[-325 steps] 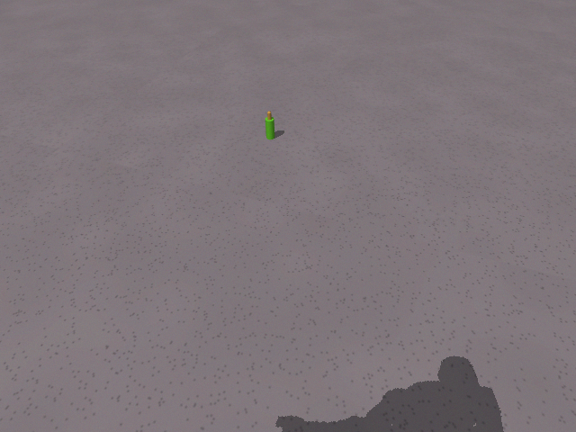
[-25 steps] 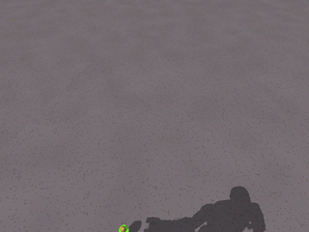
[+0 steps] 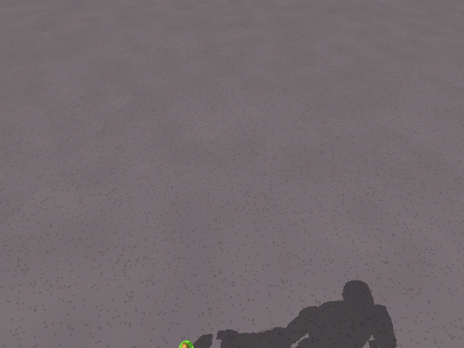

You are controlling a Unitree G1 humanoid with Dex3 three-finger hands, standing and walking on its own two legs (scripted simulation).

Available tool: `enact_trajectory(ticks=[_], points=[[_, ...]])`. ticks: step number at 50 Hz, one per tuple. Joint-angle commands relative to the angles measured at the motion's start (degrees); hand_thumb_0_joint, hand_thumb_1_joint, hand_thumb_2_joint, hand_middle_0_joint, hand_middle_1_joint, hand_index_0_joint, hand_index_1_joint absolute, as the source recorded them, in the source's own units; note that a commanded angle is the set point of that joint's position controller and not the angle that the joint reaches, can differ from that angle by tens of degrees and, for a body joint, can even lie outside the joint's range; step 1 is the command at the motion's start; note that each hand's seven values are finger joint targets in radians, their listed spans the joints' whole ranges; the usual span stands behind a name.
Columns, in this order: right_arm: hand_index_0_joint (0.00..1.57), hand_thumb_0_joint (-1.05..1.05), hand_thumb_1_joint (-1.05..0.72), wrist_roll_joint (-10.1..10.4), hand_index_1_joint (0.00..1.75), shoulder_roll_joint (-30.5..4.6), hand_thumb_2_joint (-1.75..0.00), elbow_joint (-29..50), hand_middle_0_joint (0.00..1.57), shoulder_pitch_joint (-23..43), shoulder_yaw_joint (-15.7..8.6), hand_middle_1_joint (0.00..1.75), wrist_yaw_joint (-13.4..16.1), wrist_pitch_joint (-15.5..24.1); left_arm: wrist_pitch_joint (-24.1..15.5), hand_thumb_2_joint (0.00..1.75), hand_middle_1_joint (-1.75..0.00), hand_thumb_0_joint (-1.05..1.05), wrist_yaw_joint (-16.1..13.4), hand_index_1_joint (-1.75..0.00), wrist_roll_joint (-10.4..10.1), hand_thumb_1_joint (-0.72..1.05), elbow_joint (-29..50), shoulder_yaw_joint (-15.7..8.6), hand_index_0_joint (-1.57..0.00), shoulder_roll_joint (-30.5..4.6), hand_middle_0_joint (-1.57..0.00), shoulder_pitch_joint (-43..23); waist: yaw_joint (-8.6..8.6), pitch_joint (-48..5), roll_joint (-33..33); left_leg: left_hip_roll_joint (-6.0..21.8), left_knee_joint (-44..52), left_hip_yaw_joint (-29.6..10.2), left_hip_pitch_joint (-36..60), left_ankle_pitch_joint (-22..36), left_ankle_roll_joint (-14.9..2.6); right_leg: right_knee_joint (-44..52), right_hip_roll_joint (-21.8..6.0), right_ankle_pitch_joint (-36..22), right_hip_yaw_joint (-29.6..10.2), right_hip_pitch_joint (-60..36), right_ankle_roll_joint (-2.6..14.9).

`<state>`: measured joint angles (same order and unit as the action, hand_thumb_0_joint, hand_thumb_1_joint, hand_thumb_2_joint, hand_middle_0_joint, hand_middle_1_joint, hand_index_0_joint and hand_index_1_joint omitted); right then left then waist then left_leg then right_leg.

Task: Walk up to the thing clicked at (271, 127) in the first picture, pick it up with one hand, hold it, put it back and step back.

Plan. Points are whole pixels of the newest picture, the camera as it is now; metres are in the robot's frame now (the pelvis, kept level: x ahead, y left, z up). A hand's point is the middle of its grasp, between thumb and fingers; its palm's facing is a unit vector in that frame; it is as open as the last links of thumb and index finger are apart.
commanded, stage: walk up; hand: left
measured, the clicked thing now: out of the picture +0.30 +0.17 -0.69
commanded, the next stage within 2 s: stand in 0.14 s
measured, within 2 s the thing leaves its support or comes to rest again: neither
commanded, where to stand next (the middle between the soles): +0.01 -0.02 m, yaw +0 degrees
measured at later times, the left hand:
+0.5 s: hand out of the picture +0.08 +0.25 -0.15, palm faces -0.01 -0.94 -0.34, open 7.4 cm
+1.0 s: hand out of the picture +0.06 +0.25 -0.16, palm faces -0.01 -0.94 -0.33, open 7.4 cm
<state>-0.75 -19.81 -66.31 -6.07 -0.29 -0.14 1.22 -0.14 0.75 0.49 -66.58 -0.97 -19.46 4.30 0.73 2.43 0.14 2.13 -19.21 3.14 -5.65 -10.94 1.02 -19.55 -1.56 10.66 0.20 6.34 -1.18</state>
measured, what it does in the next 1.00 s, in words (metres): stands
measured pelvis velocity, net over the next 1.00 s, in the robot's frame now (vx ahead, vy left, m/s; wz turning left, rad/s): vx -0.01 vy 0.00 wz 0.02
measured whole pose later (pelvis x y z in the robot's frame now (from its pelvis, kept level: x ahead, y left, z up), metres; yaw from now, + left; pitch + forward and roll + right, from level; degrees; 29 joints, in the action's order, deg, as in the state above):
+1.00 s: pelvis -0.01 +0.00 +0.00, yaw +1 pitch -3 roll +0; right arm -0.7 -20.0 -65.6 -6.2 0.0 -0.5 0.5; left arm -0.5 0.7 0.5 -65.2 -0.2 -20.0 6.5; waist 0.5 2.8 0.1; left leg 2.0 -17.7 2.2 -6.0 -9.2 1.2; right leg -17.7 -1.6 9.1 1.2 6.1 -1.1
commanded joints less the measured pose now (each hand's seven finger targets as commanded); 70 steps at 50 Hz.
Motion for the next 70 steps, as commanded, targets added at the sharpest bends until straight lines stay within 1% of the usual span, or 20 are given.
enact_trajectory(ticks=[1, 6, 7, 9, 14, 15, 20, 28, 31, 32, 34, 36, 41, 47, 50, 54, 59, 62, 67, 70], points=[[0.2, 0.0, -0.9, 0.1, 0.3, -12.59, -0.9, 3.33, 0.2, 2.93, -2.48, 0.3, 0.7, 0.97, -1.12, 0.9, -0.3, 0.0, -0.98, -0.3, -0.03, 0.9, 3.4, -1.81, -0.2, -11.93, -0.2, -3.05, -0.34, -3.13, 0.01, 5.53, 3.75, -4.7, 0.73, 5.87, -2.13, 2.61, -4.87, -8.1, -4.48, 0.8, 2.0], [0.2, 0.0, -0.9, 0.19, 0.3, -12.52, -0.9, 3.62, 0.2, 2.77, -2.5, 0.3, 0.54, 0.88, -1.28, 0.9, -0.3, 0.0, -1.02, -0.3, 0.12, 0.9, 3.51, -1.81, -0.2, -12.04, -0.2, -2.81, -0.16, -3.7, 0.22, 5.66, 3.59, -4.69, 1.46, 5.64, -2.25, 3.04, -5.05, -7.49, -4.61, 0.71, 2.02], [0.2, 0.0, -0.9, 0.12, 0.3, -12.5, -0.9, 4.13, 0.2, 4.45, -2.33, 0.3, 0.7, 0.6, -1.46, 0.9, -0.3, 0.0, -1.16, -0.3, -0.04, 0.9, 4.16, -1.64, -0.2, -12.79, -0.2, -2.98, -0.43, -2.72, -0.69, 6.5, 3.56, -5.55, 0.88, 10.47, -1.88, 3.21, -6.09, -11.52, -4.92, 0.96, 1.86], [0.2, 0.0, -0.9, 0.26, 0.3, -12.54, -0.9, 4.11, 0.2, 3.99, -2.31, 0.3, 0.68, 0.6, -1.61, 0.9, -0.3, 0.0, -1.26, -0.3, -0.25, 0.9, 4.02, -1.55, -0.2, -12.44, -0.2, -2.24, -0.43, -4.36, -0.86, 6.62, 3.22, -5.56, 1.77, 13.26, -1.79, 3.08, -6.19, -14.01, -4.63, -0.74, 1.58], [0.2, 0.0, -0.9, 0.3, 0.3, -12.46, -0.9, 3.91, 0.2, 4.28, -2.16, 0.3, 0.63, 0.49, -1.42, 0.9, -0.3, 0.0, -1.19, -0.3, -0.29, 0.9, 4.0, -1.4, -0.2, -12.41, -0.2, -2.2, -0.48, -5.02, -1.19, 6.43, 4.05, -5.38, 2.28, 11.08, -1.4, 3.63, -6.23, -11.21, -4.61, -1.2, 1.78], [0.2, 0.0, -0.9, 0.23, 0.3, -12.61, -0.9, 4.0, 0.2, 4.17, -2.27, 0.3, 0.65, 0.52, -1.41, 0.9, -0.3, 0.0, -1.17, -0.3, -0.13, 0.9, 4.12, -1.42, -0.2, -12.25, -0.2, -1.92, -0.48, -5.71, -1.14, 6.5, 3.86, -5.23, 2.42, 10.96, -1.56, 3.53, -6.38, -11.84, -4.46, -1.66, 1.91], [0.2, 0.0, -0.9, 0.25, 0.3, -12.09, -0.9, 3.98, 0.2, 4.23, -2.04, 0.3, 0.45, 0.24, -1.54, 0.9, -0.3, 0.0, -1.33, -0.3, -0.1, 0.9, 4.22, -1.29, -0.2, -12.82, -0.2, -2.27, -0.23, -4.7, 0.21, 6.34, 4.3, -5.58, 2.33, 9.59, -1.54, 4.3, -6.3, -9.76, -4.38, -0.18, 1.67], [0.2, 0.0, -0.9, 0.16, 0.3, -12.19, -0.9, 3.83, 0.2, 4.02, -1.88, 0.3, 0.22, 0.29, -1.52, 0.9, -0.3, 0.0, -1.16, -0.3, -0.11, 0.9, 4.41, -1.18, -0.2, -12.86, -0.2, -1.59, -0.44, -2.83, -0.76, 5.99, 5.27, -5.9, -0.04, 4.79, -1.53, 5.28, -6.34, -6.39, -4.52, 0.13, 1.66], [0.2, 0.0, -0.9, 0.09, 0.3, -12.28, -0.9, 3.97, 0.2, 4.05, -2.05, 0.3, 0.21, 0.4, -1.53, 0.9, -0.3, 0.0, -1.16, -0.3, -0.14, 0.9, 4.47, -1.26, -0.2, -12.97, -0.2, -1.24, -0.59, -3.45, -0.37, 6.16, 5.02, -5.97, 0.68, 6.01, -1.53, 5.14, -6.3, -6.14, -4.52, 0.35, 1.79], [0.2, 0.0, -0.9, 0.18, 0.3, -12.39, -0.9, 3.89, 0.2, 3.89, -1.99, 0.3, 0.23, 0.37, -1.5, 0.9, -0.3, 0.0, -1.14, -0.3, -0.07, 0.9, 4.48, -1.26, -0.2, -12.89, -0.2, -1.45, -0.46, -2.89, -0.5, 6.02, 5.26, -6.16, -0.2, 4.37, -1.56, 5.61, -6.28, -5.29, -4.54, 0.29, 1.74], [0.2, 0.0, -0.9, 0.16, 0.3, -12.44, -0.9, 4.0, 0.2, 3.87, -2.09, 0.3, 0.18, 0.43, -1.59, 0.9, -0.3, 0.0, -1.13, -0.3, 0.0, 0.9, 4.56, -1.22, -0.2, -13.06, -0.2, -0.94, -0.44, -4.13, -0.59, 6.2, 4.8, -6.19, 1.04, 6.2, -1.63, 4.87, -6.44, -6.71, -4.46, -0.05, 1.84], [0.2, 0.0, -0.9, 0.15, 0.3, -12.19, -0.9, 3.92, 0.2, 3.73, -2.05, 0.3, 0.21, 0.34, -1.59, 0.9, -0.3, 0.0, -1.18, -0.3, -0.04, 0.9, 4.5, -1.26, -0.2, -13.14, -0.2, -1.2, -0.44, -3.56, 0.36, 6.21, 4.77, -6.32, 0.9, 5.46, -1.61, 4.93, -6.28, -5.24, -4.37, 0.6, 1.79], [0.2, 0.0, -0.9, 0.16, 0.3, -12.35, -0.9, 3.93, 0.2, 2.93, -2.04, 0.3, 0.19, 0.33, -1.63, 0.9, -0.3, 0.0, -1.12, -0.3, 0.0, 0.9, 4.62, -1.23, -0.2, -13.01, -0.2, -0.45, -0.46, -3.62, -0.33, 6.09, 4.48, -6.01, 0.74, 5.33, -1.86, 5.02, -6.57, -6.69, -4.72, 0.2, 1.97], [0.2, 0.0, -0.9, 0.17, 0.3, -12.17, -0.9, 3.99, 0.2, 2.61, -1.92, 0.3, 0.22, 0.37, -1.61, 0.9, -0.3, 0.0, -1.03, -0.3, 0.01, 0.9, 4.7, -1.19, -0.2, -13.01, -0.2, -0.27, -0.37, -3.51, -0.4, 6.12, 4.63, -6.19, 0.25, 4.92, -1.8, 4.84, -6.51, -6.15, -4.63, -0.09, 2.04], [0.2, 0.0, -0.9, 0.13, 0.3, -12.7, -0.9, 4.16, 0.2, 2.94, -2.02, 0.3, 0.21, 0.41, -1.6, 0.9, -0.3, 0.0, -1.06, -0.3, 0.0, 0.9, 4.8, -1.14, -0.2, -12.92, -0.2, 0.28, -0.74, -3.49, -0.74, 6.16, 4.59, -6.36, 0.64, 5.92, -1.89, 4.91, -6.38, -6.61, -4.43, 0.37, 1.95], [0.2, 0.0, -0.9, 0.12, 0.3, -12.45, -0.9, 4.19, 0.2, 2.47, -1.9, 0.3, 0.36, 0.33, -1.43, 0.9, -0.3, 0.0, -1.07, -0.3, 0.16, 0.9, 4.81, -1.18, -0.2, -12.82, -0.2, 0.03, -0.57, -2.59, -0.47, 5.98, 4.81, -6.25, -0.37, 3.89, -1.75, 4.95, -6.37, -5.18, -4.41, 0.74, 2.0], [0.2, 0.0, -0.9, 0.14, 0.3, -12.37, -0.9, 4.18, 0.2, 2.1, -1.88, 0.3, 0.27, 0.41, -1.54, 0.9, -0.3, 0.0, -1.11, -0.3, 0.09, 0.9, 4.89, -1.14, -0.2, -13.14, -0.2, -0.02, -0.45, -2.98, -0.17, 6.09, 4.82, -6.57, -0.16, 5.35, -1.59, 4.64, -6.27, -5.18, -4.31, 0.47, 1.89], [0.2, 0.0, -0.9, 0.14, 0.3, -12.55, -0.9, 4.11, 0.2, 2.23, -1.9, 0.3, 0.28, 0.25, -1.54, 0.9, -0.3, 0.0, -1.05, -0.3, 0.05, 0.9, 4.89, -1.04, -0.2, -12.85, -0.2, 0.26, -0.69, -2.2, -0.06, 5.91, 4.58, -6.51, -0.57, 3.87, -1.75, 5.28, -6.23, -3.91, -4.39, 1.12, 1.85], [0.2, 0.0, -0.9, 0.09, 0.3, -12.74, -0.9, 4.43, 0.2, 2.27, -2.09, 0.3, 0.24, 0.4, -1.68, 0.9, -0.3, 0.0, -1.11, -0.3, 0.05, 0.9, 5.36, -1.04, -0.2, -13.02, -0.2, 0.1, -0.51, -4.57, -0.42, 6.25, 3.88, -6.42, 1.05, 7.93, -1.77, 4.29, -6.55, -7.96, -4.2, -0.21, 2.07], [0.2, 0.0, -0.9, 0.13, 0.3, -12.38, -0.9, 4.36, 0.2, 1.99, -1.97, 0.3, 0.34, 0.45, -1.66, 0.9, -0.3, 0.0, -1.08, -0.3, 0.01, 0.9, 5.31, -1.08, -0.2, -13.07, -0.2, 0.17, -0.52, -4.32, -0.27, 6.2, 3.94, -6.27, 0.85, 8.72, -1.74, 3.97, -6.59, -9.19, -4.27, -0.49, 2.15]])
